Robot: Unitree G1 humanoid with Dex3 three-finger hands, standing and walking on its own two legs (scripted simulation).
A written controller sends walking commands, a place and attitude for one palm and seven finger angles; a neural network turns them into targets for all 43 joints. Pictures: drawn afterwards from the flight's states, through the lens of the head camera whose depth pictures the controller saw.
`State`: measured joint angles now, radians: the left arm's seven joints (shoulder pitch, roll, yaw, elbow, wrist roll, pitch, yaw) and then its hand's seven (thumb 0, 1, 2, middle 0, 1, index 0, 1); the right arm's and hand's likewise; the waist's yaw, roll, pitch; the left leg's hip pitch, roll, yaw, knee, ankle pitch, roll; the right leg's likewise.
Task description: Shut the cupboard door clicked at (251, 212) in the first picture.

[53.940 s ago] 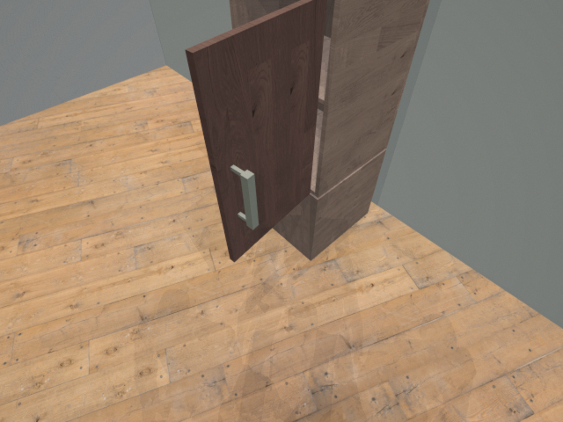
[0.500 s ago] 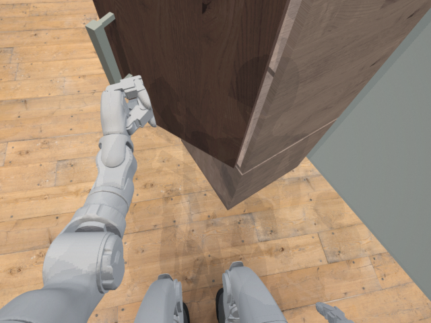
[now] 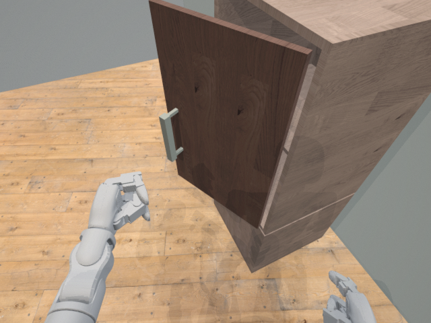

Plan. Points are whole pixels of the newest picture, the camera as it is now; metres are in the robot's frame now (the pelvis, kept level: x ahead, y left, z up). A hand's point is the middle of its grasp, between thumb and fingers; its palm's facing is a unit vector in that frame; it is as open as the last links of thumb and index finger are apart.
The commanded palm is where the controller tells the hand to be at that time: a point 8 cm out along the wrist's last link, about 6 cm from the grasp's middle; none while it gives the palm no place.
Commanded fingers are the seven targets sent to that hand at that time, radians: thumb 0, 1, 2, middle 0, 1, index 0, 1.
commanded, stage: draw the hand back to the body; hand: left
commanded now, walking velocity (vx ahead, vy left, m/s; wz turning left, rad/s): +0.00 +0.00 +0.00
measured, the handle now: (173, 135) +0.62 +0.14 -0.06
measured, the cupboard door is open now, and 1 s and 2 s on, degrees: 26 26 26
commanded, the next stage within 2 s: step back with the hand held close in 0.98 s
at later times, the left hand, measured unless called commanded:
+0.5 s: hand (14, 222) +0.22 +0.27 +0.17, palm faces +0.39 -0.85 -0.36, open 5.3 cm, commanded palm +0.17 +0.31 +0.19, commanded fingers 0.00 0.90 0.90 -0.31 -0.42 -0.31 -0.42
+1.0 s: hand out of the picture +0.19 +0.27 +0.20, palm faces +0.47 -0.79 -0.39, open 7.4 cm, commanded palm +0.14 +0.31 +0.21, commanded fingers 0.00 0.90 0.90 -0.20 -0.30 -0.20 -0.30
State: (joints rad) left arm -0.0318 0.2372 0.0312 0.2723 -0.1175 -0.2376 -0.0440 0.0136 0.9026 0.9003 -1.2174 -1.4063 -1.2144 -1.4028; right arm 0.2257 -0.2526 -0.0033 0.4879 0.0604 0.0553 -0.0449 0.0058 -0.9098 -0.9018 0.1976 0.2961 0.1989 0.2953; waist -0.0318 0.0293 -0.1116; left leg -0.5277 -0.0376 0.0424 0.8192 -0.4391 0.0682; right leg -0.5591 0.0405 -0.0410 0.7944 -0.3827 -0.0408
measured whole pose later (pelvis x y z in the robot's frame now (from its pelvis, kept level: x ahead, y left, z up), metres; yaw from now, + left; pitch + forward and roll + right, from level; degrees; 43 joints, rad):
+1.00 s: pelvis +0.01 +0.00 +0.04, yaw +1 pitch -5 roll -1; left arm 0.46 0.35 0.33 -0.39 -0.07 -0.09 0.11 0.02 0.89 0.90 -0.22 -0.31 -0.21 -0.30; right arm 0.22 -0.23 0.02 0.64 0.02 -0.11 -0.06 0.01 -0.91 -0.90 0.20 0.30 0.20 0.30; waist 0.06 0.08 0.00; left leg -0.08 -0.06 0.01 0.43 -0.27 0.07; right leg -0.10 0.03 -0.05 0.41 -0.23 -0.03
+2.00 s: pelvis -0.08 +0.02 +0.01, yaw +2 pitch -2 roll -1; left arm 0.44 0.39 0.45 -0.47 0.01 -0.22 0.14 0.01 0.89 0.90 -0.21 -0.30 -0.21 -0.30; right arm 0.25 -0.23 0.00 0.56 0.00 -0.01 -0.07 0.01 -0.90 -0.90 0.20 0.30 0.20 0.30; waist 0.00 0.00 0.01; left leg -0.42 -0.05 0.06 0.73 -0.33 0.10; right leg -0.42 0.03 -0.03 0.66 -0.21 -0.01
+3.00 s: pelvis -0.31 +0.03 +0.03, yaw +3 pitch +0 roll +1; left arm 0.42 0.29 0.34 -0.33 -0.04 -0.08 0.19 0.01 0.90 0.90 -0.20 -0.30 -0.20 -0.30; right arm 0.31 -0.26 -0.03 0.73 0.01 -0.05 -0.10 0.01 -0.91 -0.90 0.20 0.30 0.20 0.30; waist -0.01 -0.04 -0.07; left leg -0.24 0.03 0.08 0.56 -0.30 -0.02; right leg -0.19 -0.09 -0.09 0.63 -0.39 0.04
